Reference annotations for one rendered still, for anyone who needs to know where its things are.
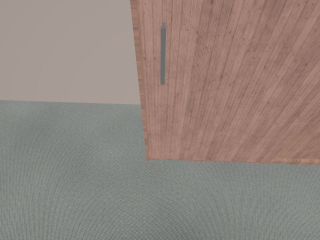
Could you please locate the handle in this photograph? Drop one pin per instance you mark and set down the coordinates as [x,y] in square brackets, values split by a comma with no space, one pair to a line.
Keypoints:
[162,53]

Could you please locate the wardrobe door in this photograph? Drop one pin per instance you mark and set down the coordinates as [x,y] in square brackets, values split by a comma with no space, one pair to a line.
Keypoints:
[242,77]
[306,143]

